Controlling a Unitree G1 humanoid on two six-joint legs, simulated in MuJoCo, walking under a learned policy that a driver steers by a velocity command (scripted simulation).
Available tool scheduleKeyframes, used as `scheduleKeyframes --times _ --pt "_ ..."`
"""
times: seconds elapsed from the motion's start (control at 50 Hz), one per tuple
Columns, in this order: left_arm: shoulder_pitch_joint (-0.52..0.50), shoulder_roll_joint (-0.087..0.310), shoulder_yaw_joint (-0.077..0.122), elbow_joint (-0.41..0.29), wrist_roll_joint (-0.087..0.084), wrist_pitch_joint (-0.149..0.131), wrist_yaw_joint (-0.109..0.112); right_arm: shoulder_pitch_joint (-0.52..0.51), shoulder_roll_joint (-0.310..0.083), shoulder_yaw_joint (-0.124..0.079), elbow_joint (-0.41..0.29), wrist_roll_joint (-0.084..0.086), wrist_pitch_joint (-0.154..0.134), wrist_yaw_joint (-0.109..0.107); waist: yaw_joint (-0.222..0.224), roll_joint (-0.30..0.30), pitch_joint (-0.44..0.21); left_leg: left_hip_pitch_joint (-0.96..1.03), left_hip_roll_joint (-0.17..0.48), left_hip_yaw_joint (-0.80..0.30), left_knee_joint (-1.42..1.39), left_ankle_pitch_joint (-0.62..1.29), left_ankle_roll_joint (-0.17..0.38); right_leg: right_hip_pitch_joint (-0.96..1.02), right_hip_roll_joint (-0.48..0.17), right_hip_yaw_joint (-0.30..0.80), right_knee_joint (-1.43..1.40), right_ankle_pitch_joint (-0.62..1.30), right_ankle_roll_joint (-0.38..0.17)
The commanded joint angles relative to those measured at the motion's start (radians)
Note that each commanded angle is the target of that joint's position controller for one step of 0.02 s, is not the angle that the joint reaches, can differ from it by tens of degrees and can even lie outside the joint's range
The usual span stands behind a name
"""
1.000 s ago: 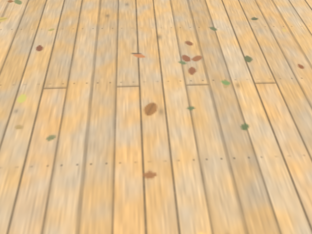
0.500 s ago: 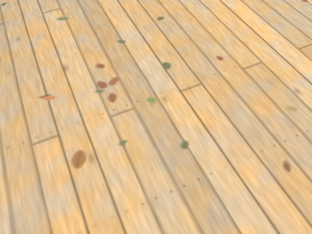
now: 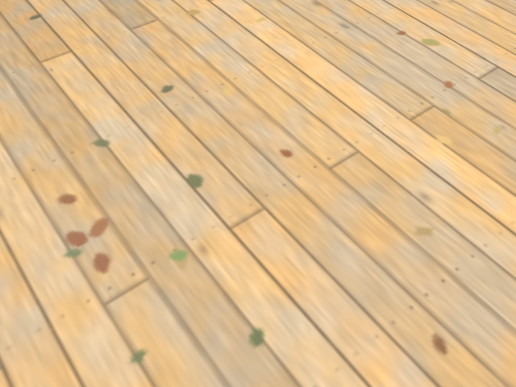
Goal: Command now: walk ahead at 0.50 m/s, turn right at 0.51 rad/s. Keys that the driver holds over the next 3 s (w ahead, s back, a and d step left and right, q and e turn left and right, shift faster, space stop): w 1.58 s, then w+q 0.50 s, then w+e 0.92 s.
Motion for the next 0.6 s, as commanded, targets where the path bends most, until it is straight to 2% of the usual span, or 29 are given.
scheduleKeyframes --times 0.02,0.06,0.1,0.14,0.2,0.24,0.28,0.32,0.34,0.36,0.38,0.4,0.42,0.44,0.46,0.5,0.54,0.6 --pt "0.018 0.047 0.007 -0.064 0.019 0.012 -0.024 0.123 -0.092 -0.027 0.002 0.010 -0.025 0.002 -0.044 0.142 -0.028 0.194 0.273 -0.308 -0.320 0.040 0.122 -0.219 -0.099 0.019 0.032 0.052 0.013" --pt "-0.002 0.030 0.001 -0.073 0.018 0.018 -0.032 0.153 -0.099 -0.030 0.027 0.018 -0.048 0.015 -0.036 0.140 -0.035 0.200 0.270 -0.243 -0.333 0.181 0.141 -0.236 -0.091 0.026 0.003 0.079 0.016" --pt "-0.063 0.021 -0.005 -0.092 0.020 0.017 -0.037 0.171 -0.106 -0.033 0.047 0.019 -0.058 0.021 -0.040 0.133 -0.023 0.219 0.270 -0.190 -0.362 0.214 0.153 -0.290 -0.094 0.033 -0.060 0.134 0.024" --pt "-0.139 0.014 -0.013 -0.114 0.021 0.012 -0.042 0.188 -0.106 -0.033 0.067 0.019 -0.056 0.024 -0.050 0.128 -0.003 0.230 0.250 -0.128 -0.382 0.229 0.150 -0.319 -0.100 0.016 -0.168 0.200 0.036" --pt "-0.260 -0.015 -0.035 -0.147 0.018 0.002 -0.054 0.211 -0.115 -0.034 0.092 0.026 -0.050 0.027 -0.073 0.129 0.007 0.209 0.213 -0.039 -0.384 0.262 0.130 -0.242 -0.110 -0.065 -0.380 0.297 0.044" --pt "-0.319 -0.016 -0.042 -0.162 0.017 -0.001 -0.057 0.253 -0.134 -0.038 0.115 0.028 -0.045 0.026 -0.090 0.133 0.010 0.225 0.223 -0.032 -0.377 0.281 0.124 -0.191 -0.112 -0.114 -0.468 0.296 0.037" --pt "-0.344 -0.003 -0.042 -0.170 0.018 -0.004 -0.050 0.289 -0.151 -0.042 0.140 0.028 -0.036 0.024 -0.095 0.135 0.017 0.277 0.251 -0.045 -0.351 0.328 0.121 -0.166 -0.109 -0.133 -0.525 0.260 0.017" --pt "-0.320 0.011 -0.038 -0.164 0.023 -0.011 -0.040 0.300 -0.168 -0.045 0.158 0.026 -0.024 0.020 -0.077 0.137 0.005 0.329 0.266 -0.040 -0.273 0.470 0.113 -0.103 -0.083 -0.154 -0.580 0.189 -0.012" --pt "-0.243 0.016 -0.032 -0.137 0.029 -0.019 -0.033 0.298 -0.170 -0.044 0.167 0.030 -0.018 0.018 -0.036 0.123 -0.034 0.335 0.249 -0.012 -0.161 0.598 0.100 0.006 -0.054 -0.167 -0.640 0.194 -0.031" --pt "-0.099 0.040 -0.019 -0.082 0.040 -0.030 -0.023 0.308 -0.151 -0.036 0.171 0.032 -0.014 0.017 0.020 0.084 -0.120 0.286 0.205 0.028 0.020 0.621 0.080 0.203 -0.038 -0.162 -0.681 0.206 -0.055" --pt "0.079 0.110 0.002 -0.048 0.058 -0.036 -0.009 0.286 -0.114 -0.021 0.133 0.033 -0.016 0.017 0.096 -0.012 -0.247 0.113 0.165 0.059 0.293 0.341 0.054 0.447 -0.237 0.058 -0.709 0.092 -0.106" --pt "0.115 0.219 0.028 -0.041 0.045 -0.029 0.006 0.358 -0.019 -0.002 0.087 0.044 -0.016 0.027 0.052 -0.255 -0.332 -0.236 -0.014 0.069 0.620 -0.323 0.014 0.661 -0.508 0.535 -0.824 0.065 -0.226" --pt "0.090 0.183 0.027 -0.041 0.003 -0.022 0.011 0.284 -0.133 -0.033 0.101 0.019 -0.004 0.014 0.068 -0.100 -0.272 -0.330 0.020 -0.071 0.707 -0.327 0.027 0.601 -0.479 0.540 -0.843 0.129 -0.221" --pt "0.024 0.128 0.011 -0.036 -0.002 -0.025 0.012 0.230 -0.122 -0.033 0.085 0.025 -0.008 0.019 0.029 -0.063 -0.153 -0.351 0.060 -0.092 0.697 -0.243 0.037 0.500 -0.428 0.382 -0.843 0.227 -0.198" --pt "-0.022 0.077 -0.003 -0.032 0.000 -0.032 0.007 0.216 -0.100 -0.027 0.088 0.031 -0.013 0.023 -0.005 -0.032 -0.095 -0.312 0.087 -0.090 0.640 -0.184 0.035 0.392 -0.379 0.282 -0.873 0.325 -0.170" --pt "-0.074 0.026 -0.017 -0.024 -0.005 -0.044 0.008 0.247 -0.081 -0.024 0.114 0.012 0.008 0.031 -0.062 -0.050 -0.054 -0.215 0.112 -0.083 0.566 -0.139 0.014 0.263 -0.303 0.156 -0.929 0.389 -0.124" --pt "-0.051 0.029 -0.016 -0.004 -0.009 -0.059 0.007 0.247 -0.065 -0.025 0.120 0.004 0.025 0.042 -0.076 -0.043 -0.053 -0.193 0.105 -0.068 0.549 -0.105 -0.002 0.233 -0.289 0.116 -0.966 0.447 -0.136" --pt "-0.007 0.047 -0.008 0.033 -0.017 -0.067 0.008 0.138 -0.056 -0.024 0.091 -0.001 0.032 0.050 -0.067 -0.026 0.002 -0.277 0.125 -0.056 0.473 -0.005 -0.027 0.229 -0.280 0.072 -1.024 0.431 -0.151"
